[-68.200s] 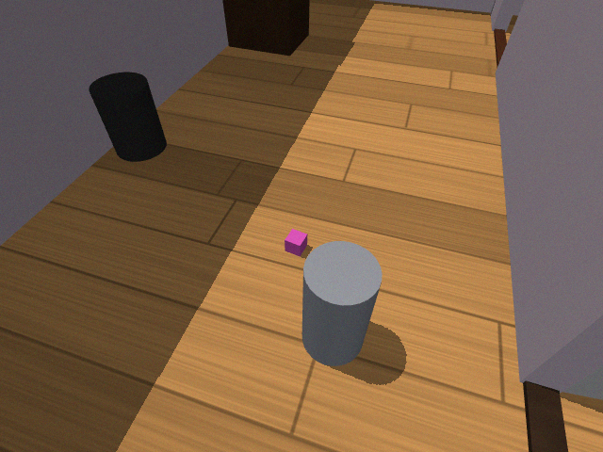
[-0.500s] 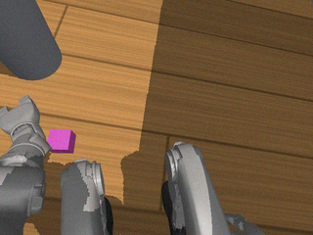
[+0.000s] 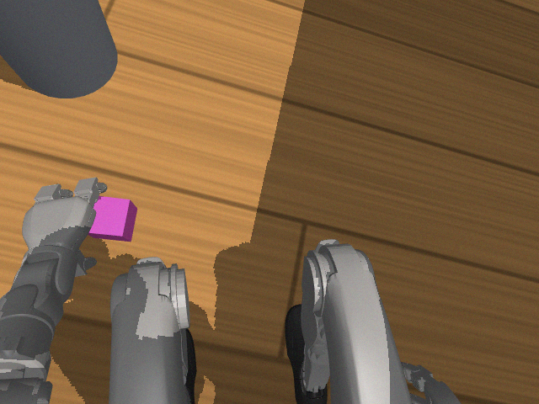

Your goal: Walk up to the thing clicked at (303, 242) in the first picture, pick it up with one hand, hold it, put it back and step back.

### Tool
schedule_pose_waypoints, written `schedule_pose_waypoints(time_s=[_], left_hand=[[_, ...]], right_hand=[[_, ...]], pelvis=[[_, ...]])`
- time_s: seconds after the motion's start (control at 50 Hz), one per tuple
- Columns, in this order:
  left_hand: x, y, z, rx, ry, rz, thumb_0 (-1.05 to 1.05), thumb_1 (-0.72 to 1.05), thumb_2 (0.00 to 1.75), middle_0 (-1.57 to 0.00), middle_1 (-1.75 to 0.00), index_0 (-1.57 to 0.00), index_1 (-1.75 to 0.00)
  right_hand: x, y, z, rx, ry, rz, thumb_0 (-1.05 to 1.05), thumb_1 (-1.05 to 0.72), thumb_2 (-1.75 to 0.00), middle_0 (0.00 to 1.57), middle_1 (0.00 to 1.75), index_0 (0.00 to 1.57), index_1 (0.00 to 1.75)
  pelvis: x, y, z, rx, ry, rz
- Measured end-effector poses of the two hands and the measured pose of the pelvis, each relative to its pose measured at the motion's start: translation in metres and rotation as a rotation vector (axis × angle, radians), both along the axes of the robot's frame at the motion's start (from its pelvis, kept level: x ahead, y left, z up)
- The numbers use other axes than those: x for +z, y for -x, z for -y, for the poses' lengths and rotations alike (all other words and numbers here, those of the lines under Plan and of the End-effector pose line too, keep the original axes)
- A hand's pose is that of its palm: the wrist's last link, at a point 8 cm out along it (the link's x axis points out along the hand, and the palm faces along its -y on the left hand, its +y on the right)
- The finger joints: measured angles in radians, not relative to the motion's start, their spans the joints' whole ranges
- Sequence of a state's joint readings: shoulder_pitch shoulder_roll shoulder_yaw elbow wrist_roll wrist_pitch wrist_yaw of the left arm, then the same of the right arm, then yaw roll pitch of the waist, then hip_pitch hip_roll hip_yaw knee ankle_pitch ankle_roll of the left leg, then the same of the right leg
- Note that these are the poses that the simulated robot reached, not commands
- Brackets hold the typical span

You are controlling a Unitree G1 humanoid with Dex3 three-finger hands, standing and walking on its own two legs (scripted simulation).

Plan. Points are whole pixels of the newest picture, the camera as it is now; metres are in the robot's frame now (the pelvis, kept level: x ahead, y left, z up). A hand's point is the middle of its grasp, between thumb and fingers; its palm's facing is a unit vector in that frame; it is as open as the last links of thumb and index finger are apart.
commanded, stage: home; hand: left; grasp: from above
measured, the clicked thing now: (111, 219) +0.43 +0.26 -0.31
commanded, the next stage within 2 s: none
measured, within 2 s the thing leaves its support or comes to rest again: neither
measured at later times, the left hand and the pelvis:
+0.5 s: hand (26, 328) +0.26 +0.21 +0.06, palm faces -0.25 -0.75 -0.61, open 9.1 cm; pelvis +0.01 -0.01 +0.16, yaw +3 degrees
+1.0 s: hand out of the picture +0.23 +0.19 +0.30, palm faces +0.12 -0.97 -0.23, open 7.4 cm; pelvis +0.07 +0.00 +0.35, yaw +5 degrees
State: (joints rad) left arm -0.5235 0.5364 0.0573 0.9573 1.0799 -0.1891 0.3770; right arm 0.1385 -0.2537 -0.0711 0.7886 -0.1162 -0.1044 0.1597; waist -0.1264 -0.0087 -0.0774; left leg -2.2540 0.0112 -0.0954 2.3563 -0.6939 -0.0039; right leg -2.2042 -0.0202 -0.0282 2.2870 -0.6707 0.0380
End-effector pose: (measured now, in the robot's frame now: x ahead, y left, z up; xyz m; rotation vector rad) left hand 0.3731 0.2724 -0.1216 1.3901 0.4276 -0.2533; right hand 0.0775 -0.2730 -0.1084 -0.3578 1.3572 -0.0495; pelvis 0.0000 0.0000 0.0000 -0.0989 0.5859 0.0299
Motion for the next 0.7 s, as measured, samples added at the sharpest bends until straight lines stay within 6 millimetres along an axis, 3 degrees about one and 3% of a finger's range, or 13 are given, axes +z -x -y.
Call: schedule_pose_waypoints(time_s=[0.14,0.3,0.42,0.56,0.7], left_hand=[[0.068,0.025,-0.003,0.062,0.088,0.0,0.0,0.0,0.88,-0.24,-0.58,-0.22,-0.6],[0.146,0.073,0.011,0.195,0.311,-0.054,0.0,0.31,0.83,-0.22,-0.44,-0.21,-0.45],[0.195,0.102,0.021,0.319,0.462,-0.055,0.01,0.49,0.77,-0.2,-0.33,-0.19,-0.34],[0.256,0.126,0.025,0.496,0.624,-0.055,0.01,0.68,0.8,-0.2,-0.3,-0.2,-0.29],[0.319,0.145,0.028,0.662,0.774,-0.084,0.01,0.83,0.86,-0.21,-0.3,-0.2,-0.29]], right_hand=[[0.031,-0.054,-0.006,0.0,-0.022,0.151,0.01,-0.89,-0.89,0.2,0.3,0.2,0.3],[0.098,-0.117,-0.015,0.049,-0.055,0.348,0.01,-0.9,-0.89,0.2,0.3,0.2,0.3],[0.149,-0.151,-0.025,0.064,-0.07,0.479,0.01,-0.9,-0.89,0.2,0.3,0.2,0.3],[0.208,-0.168,-0.038,0.044,-0.089,0.582,0.01,-0.9,-0.89,0.2,0.3,0.2,0.3],[0.271,-0.159,-0.045,0.007,-0.087,0.617,0.01,-0.9,-0.89,0.2,0.3,0.21,0.3]], pelvis=[[0.038,-0.002,-0.002,0.007,-0.002,-0.018],[0.098,-0.001,0.002,0.008,-0.021,0.002],[0.136,-0.005,0.005,0.017,-0.034,0.03],[0.185,-0.012,0.007,0.027,-0.046,0.081],[0.242,-0.026,0.005,0.038,-0.049,0.151]])
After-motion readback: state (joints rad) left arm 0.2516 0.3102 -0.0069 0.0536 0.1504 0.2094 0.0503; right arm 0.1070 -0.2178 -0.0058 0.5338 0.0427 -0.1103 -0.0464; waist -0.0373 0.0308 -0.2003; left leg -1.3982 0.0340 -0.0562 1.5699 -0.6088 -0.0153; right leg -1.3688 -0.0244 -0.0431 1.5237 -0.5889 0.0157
